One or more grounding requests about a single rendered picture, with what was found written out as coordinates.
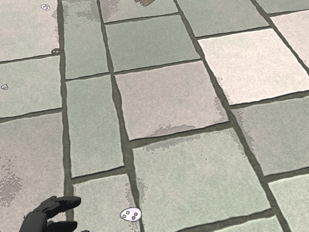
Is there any left robot hand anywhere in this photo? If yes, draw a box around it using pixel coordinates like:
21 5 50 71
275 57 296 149
19 195 90 232

